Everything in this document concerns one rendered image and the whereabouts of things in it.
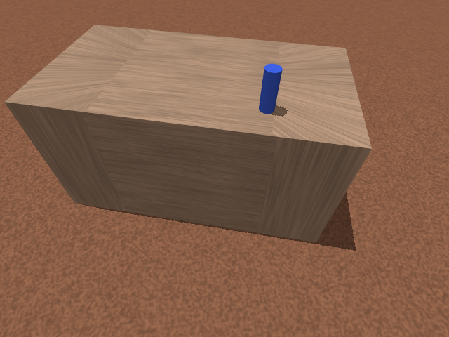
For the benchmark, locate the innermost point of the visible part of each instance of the can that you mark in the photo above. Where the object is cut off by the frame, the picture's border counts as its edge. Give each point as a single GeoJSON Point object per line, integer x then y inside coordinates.
{"type": "Point", "coordinates": [270, 88]}

